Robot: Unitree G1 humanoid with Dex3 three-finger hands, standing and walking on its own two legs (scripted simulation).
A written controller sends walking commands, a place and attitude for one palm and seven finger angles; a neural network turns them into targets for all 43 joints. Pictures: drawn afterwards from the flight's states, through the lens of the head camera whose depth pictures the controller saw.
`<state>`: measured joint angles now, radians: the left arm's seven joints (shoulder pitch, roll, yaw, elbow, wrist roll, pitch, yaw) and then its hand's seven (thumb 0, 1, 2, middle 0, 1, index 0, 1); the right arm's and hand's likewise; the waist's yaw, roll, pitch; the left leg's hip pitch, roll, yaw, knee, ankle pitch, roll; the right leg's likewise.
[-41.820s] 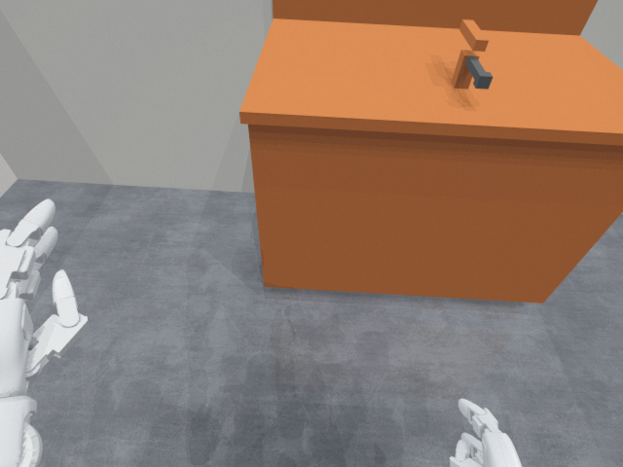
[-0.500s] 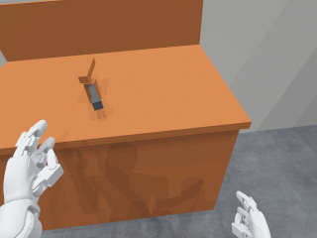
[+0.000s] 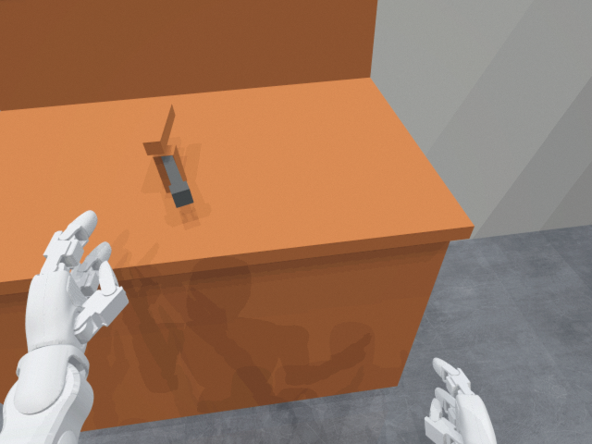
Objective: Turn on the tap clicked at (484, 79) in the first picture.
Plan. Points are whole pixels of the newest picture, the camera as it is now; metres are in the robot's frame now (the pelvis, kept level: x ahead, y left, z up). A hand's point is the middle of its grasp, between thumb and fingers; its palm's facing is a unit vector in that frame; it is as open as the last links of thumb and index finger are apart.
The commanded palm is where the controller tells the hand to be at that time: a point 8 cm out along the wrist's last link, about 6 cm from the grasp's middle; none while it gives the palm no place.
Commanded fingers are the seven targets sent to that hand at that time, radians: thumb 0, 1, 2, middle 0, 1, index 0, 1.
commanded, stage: reach beside the lever's end, fingers flat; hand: left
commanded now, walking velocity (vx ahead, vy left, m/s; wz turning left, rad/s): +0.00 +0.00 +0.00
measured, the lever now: (181, 194) +0.42 +0.26 +0.13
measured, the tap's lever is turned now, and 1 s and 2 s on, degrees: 19 19 19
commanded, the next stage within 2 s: push the lever round in 1.78 s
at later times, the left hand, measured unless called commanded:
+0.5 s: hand (126, 265) +0.26 +0.26 +0.15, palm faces +0.49 -0.87 -0.09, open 7.6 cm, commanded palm +0.22 +0.30 +0.15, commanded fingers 0.00 0.90 0.90 -0.18 -0.23 -0.18 -0.23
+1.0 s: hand (121, 239) +0.32 +0.30 +0.13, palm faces +0.51 -0.86 -0.08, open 7.7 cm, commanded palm +0.28 +0.34 +0.13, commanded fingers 0.00 0.90 0.90 -0.16 -0.17 -0.16 -0.17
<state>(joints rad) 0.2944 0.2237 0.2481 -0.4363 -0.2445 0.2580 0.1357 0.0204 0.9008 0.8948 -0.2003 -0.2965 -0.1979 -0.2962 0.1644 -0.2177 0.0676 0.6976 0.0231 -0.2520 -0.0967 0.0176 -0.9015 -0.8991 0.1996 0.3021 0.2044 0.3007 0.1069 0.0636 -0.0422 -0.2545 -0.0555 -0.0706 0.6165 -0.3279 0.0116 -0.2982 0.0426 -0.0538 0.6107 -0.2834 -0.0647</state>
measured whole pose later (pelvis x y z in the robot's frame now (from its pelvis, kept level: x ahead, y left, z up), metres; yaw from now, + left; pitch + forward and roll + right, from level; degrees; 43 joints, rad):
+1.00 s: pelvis +0.00 +0.00 +0.00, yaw -1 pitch +3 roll +0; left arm -0.18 0.36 0.44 0.27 -0.21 0.09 0.06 0.02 0.90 0.89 -0.16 -0.19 -0.16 -0.19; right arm 0.21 -0.26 0.02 0.72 0.05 -0.18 -0.13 0.02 -0.90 -0.90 0.20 0.30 0.20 0.30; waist 0.05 0.05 -0.05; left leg -0.37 -0.04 -0.06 0.66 -0.33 0.01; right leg -0.41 0.06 -0.05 0.63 -0.27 -0.07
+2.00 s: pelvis +0.01 +0.01 -0.01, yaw -1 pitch +6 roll -1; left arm -0.34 0.37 0.44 0.50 -0.16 -0.03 0.05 0.02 0.90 0.89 -0.15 -0.15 -0.15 -0.15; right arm 0.24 -0.25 0.03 0.70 0.04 -0.13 -0.12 0.01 -0.90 -0.90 0.20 0.30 0.20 0.30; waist 0.03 0.05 -0.07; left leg -0.43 -0.04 -0.05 0.68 -0.36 0.03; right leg -0.46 0.06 -0.04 0.63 -0.28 -0.05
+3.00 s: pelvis +0.00 +0.01 +0.00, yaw -1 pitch +5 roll -1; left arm -0.34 0.23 0.33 0.42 -0.11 -0.01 0.28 0.02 0.90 0.90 -0.15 -0.15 -0.15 -0.15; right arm 0.21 -0.23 0.02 0.73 0.01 -0.09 -0.11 0.01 -0.90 -0.90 0.20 0.30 0.20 0.30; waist 0.02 0.05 -0.07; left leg -0.41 -0.04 -0.05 0.67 -0.34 0.02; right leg -0.44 0.06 -0.04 0.62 -0.27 -0.06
